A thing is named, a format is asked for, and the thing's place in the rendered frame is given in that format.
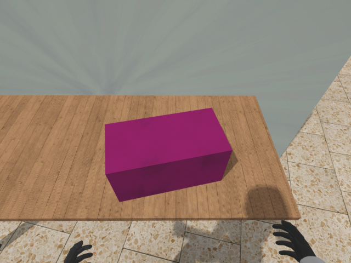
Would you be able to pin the robot left hand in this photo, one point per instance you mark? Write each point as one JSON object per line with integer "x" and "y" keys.
{"x": 75, "y": 250}

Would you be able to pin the table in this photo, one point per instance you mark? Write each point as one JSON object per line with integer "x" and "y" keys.
{"x": 52, "y": 161}

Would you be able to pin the robot right hand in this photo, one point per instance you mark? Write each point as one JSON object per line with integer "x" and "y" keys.
{"x": 300, "y": 246}

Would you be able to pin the carton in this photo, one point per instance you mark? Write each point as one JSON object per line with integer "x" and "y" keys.
{"x": 148, "y": 156}

